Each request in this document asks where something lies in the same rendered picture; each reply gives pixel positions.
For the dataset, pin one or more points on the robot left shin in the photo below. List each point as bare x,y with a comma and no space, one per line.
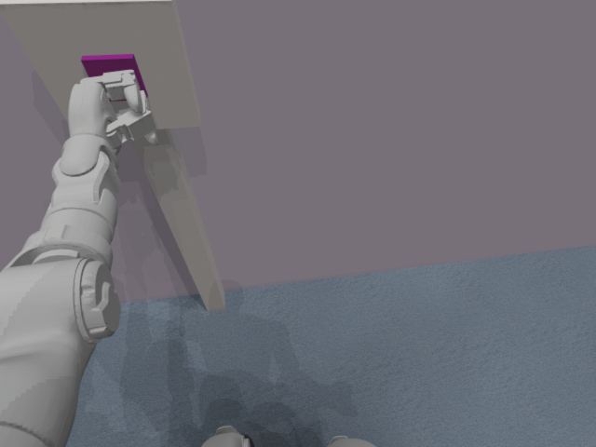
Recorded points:
226,429

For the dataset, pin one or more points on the left robot upper arm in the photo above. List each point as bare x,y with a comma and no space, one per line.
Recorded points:
52,315

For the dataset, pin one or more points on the panel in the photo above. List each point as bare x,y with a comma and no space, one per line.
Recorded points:
55,34

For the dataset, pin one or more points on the robot left forearm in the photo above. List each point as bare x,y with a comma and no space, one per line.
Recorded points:
81,218

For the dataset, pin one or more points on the button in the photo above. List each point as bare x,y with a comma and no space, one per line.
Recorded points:
99,64

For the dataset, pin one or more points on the left robot hand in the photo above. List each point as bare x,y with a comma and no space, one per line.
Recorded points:
91,113

